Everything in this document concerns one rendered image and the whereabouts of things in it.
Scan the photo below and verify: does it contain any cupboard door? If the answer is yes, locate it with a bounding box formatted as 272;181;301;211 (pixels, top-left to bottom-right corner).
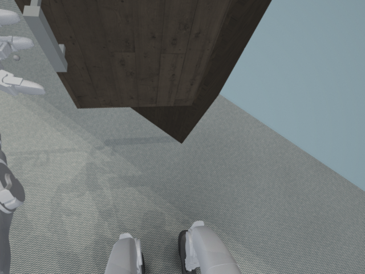
15;0;232;108

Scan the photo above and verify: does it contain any left robot upper arm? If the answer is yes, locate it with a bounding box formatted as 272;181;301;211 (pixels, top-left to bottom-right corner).
0;162;25;274

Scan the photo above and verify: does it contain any left robot thigh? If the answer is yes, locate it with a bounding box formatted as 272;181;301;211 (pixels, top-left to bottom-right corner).
104;237;143;274

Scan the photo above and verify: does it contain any right robot foot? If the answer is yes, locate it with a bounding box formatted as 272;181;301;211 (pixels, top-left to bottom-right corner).
178;230;196;274

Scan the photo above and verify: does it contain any handle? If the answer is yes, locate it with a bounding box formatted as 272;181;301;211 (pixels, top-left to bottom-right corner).
23;0;68;72

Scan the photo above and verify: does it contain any robot left hand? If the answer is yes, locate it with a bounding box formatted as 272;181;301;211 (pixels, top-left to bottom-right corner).
0;9;46;96

